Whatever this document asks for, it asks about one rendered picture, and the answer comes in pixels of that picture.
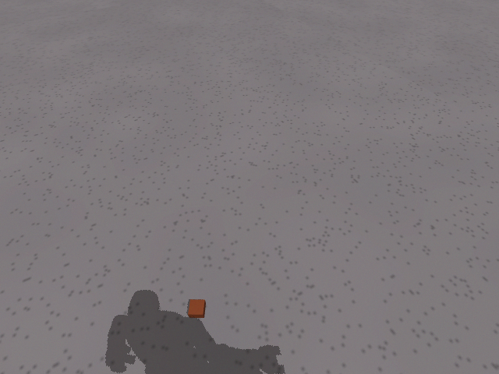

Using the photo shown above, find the small box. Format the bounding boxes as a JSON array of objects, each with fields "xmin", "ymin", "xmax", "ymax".
[{"xmin": 188, "ymin": 299, "xmax": 206, "ymax": 318}]

